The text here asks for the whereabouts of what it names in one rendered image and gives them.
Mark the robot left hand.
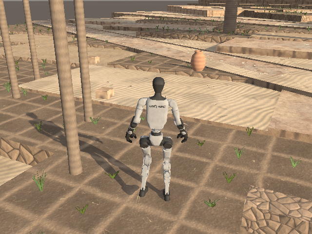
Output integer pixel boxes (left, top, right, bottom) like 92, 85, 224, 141
125, 132, 137, 143

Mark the robot right forearm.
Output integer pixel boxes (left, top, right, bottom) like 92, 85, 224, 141
177, 118, 186, 135

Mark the robot right hand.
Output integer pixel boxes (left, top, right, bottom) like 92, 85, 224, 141
177, 132, 188, 143

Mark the robot left shin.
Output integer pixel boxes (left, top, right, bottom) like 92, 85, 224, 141
141, 156, 150, 190

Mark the robot right upper arm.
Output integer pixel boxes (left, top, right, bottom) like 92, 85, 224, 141
168, 99, 181, 125

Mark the robot left forearm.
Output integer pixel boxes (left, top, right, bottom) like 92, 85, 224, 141
127, 116, 137, 134

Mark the robot left upper arm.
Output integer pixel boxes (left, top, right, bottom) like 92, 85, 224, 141
133, 97, 147, 124

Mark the right robot thigh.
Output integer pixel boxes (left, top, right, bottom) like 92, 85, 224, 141
162, 136, 173, 171

